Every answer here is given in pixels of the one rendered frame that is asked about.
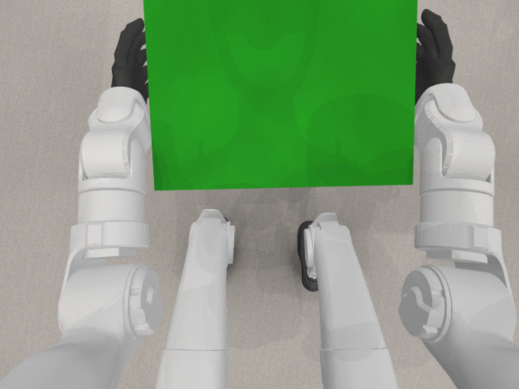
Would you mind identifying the right robot upper arm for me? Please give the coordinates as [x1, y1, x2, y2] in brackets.
[398, 265, 519, 389]

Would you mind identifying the carton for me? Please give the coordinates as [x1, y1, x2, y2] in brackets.
[144, 0, 418, 190]

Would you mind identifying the left robot hand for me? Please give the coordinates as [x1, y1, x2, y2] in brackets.
[111, 18, 149, 105]

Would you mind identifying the left robot upper arm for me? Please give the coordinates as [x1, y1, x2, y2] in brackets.
[0, 263, 163, 389]

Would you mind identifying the robot right forearm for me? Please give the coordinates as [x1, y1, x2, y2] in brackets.
[414, 83, 517, 334]

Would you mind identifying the robot right shin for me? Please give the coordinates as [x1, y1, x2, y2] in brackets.
[307, 212, 351, 277]

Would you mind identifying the robot left forearm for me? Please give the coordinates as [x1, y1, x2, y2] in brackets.
[58, 87, 152, 332]

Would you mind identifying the left robot thigh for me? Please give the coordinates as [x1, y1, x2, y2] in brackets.
[154, 218, 235, 389]

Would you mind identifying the right robot hand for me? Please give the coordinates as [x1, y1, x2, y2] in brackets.
[415, 9, 456, 105]

